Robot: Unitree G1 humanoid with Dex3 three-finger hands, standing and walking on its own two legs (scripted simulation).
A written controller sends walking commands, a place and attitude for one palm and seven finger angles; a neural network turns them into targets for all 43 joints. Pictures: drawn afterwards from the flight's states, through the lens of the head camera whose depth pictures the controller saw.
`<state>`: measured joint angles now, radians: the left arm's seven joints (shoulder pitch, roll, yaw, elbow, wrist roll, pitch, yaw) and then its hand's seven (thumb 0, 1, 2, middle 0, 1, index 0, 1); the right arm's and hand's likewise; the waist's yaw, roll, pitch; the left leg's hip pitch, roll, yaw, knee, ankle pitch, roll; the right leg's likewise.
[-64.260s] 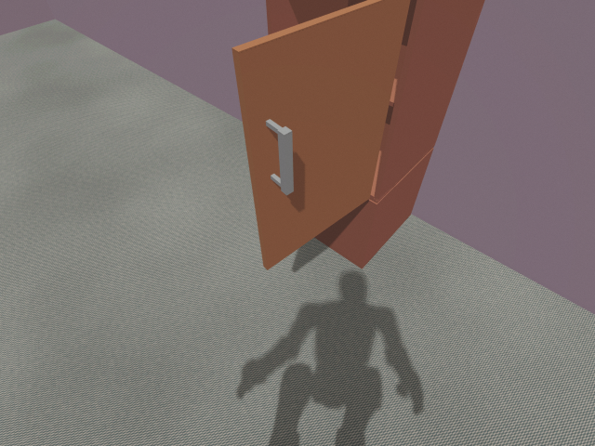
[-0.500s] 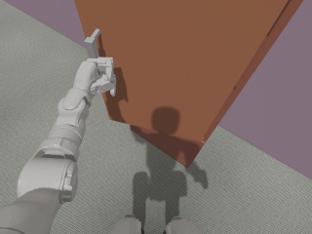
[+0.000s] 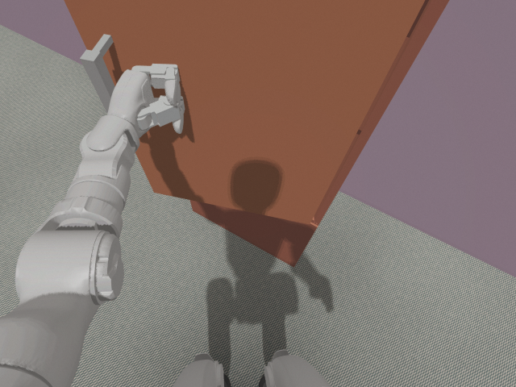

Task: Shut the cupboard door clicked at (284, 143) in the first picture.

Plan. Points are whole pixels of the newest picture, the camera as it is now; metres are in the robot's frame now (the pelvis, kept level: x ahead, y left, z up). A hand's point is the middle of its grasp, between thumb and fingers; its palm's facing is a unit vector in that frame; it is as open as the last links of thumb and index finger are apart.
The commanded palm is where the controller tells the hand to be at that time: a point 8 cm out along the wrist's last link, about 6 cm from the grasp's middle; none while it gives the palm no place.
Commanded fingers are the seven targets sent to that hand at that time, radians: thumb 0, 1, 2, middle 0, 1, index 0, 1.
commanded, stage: push the door shut along its arc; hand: left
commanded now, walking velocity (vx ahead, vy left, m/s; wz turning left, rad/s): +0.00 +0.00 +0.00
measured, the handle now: (115, 90) +0.56 +0.16 +0.10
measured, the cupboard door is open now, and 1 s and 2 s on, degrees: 18 11 11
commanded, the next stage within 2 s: pull the fist back off the door in 0.38 s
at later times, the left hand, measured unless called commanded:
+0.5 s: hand (188, 103) +0.51 +0.05 +0.11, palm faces -0.44 -0.90 -0.02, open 3.6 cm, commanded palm +0.54 +0.07 +0.10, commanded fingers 0.00 0.90 0.90 -1.30 -1.50 -1.30 -1.50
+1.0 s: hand (200, 100) +0.51 +0.04 +0.11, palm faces +0.06 -1.00 +0.02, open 3.1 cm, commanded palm +0.47 +0.08 +0.10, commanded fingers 0.00 0.90 0.90 -1.30 -1.50 -1.30 -1.50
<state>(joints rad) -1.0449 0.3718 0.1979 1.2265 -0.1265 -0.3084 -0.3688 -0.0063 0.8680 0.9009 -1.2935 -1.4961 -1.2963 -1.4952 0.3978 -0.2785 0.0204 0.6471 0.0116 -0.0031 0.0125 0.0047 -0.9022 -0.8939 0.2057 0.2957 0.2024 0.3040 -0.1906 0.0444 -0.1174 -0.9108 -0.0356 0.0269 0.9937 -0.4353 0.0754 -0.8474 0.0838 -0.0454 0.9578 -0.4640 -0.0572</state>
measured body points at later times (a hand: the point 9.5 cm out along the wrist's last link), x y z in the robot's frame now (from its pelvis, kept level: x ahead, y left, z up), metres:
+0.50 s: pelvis -0.01 -0.02 -0.02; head +0.12 +0.00 +0.41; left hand +0.53 +0.10 +0.12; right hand +0.01 -0.30 -0.13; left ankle +0.01 +0.07 -0.67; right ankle -0.01 -0.09 -0.67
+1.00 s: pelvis +0.00 -0.02 +0.01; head +0.09 -0.04 +0.45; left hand +0.50 +0.09 +0.11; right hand -0.03 -0.27 -0.12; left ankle +0.01 +0.07 -0.67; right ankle -0.01 -0.09 -0.67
